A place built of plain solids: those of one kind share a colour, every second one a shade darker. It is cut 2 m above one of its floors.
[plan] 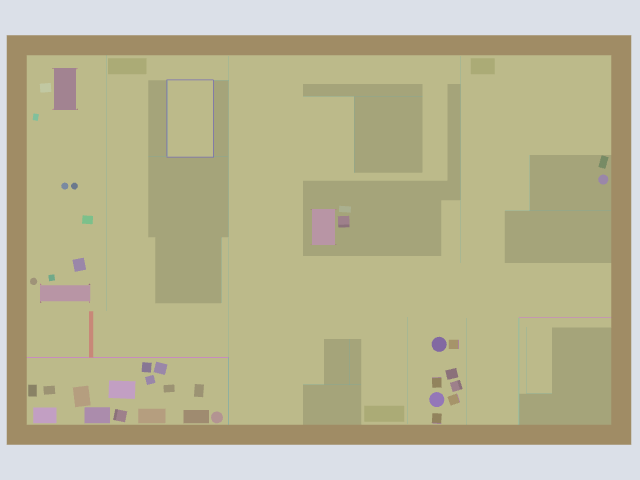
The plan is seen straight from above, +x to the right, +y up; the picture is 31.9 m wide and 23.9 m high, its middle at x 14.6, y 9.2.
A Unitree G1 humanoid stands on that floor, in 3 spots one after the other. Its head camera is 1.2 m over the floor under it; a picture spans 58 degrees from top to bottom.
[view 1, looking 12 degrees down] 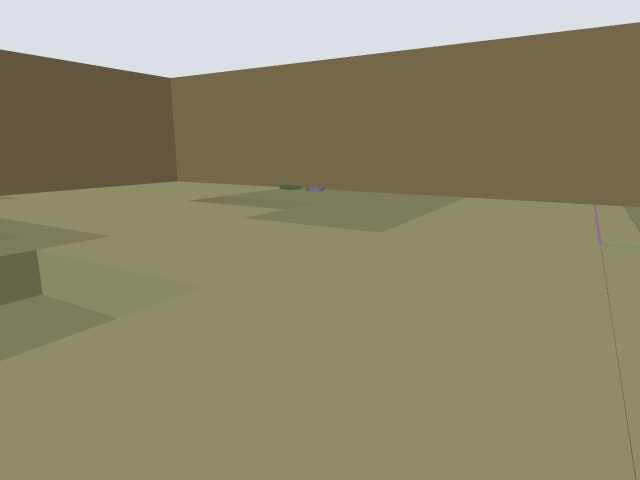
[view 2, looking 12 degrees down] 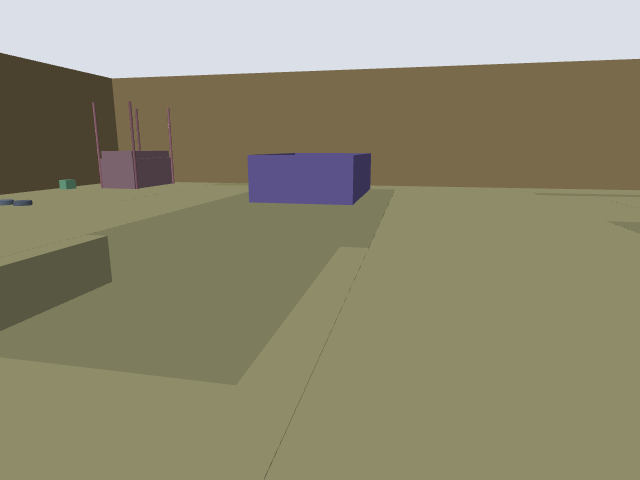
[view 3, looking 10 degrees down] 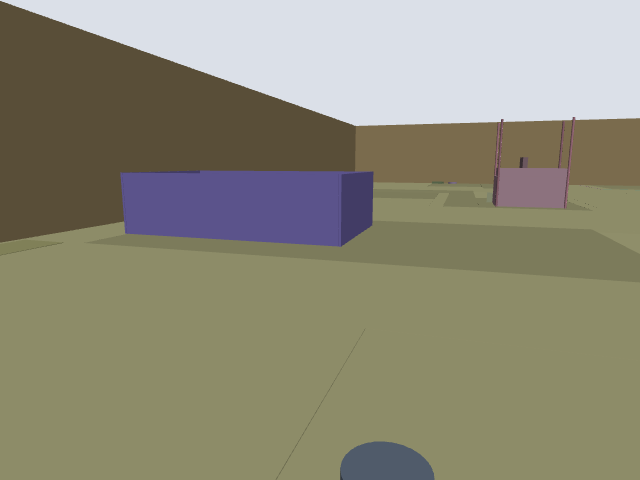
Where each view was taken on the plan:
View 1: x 18.05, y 5.64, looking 31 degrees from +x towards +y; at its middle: floor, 5.78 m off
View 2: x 10.54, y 4.15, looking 102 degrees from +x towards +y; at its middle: floor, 5.77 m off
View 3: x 0.95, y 11.68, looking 18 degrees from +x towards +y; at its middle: rail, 6.42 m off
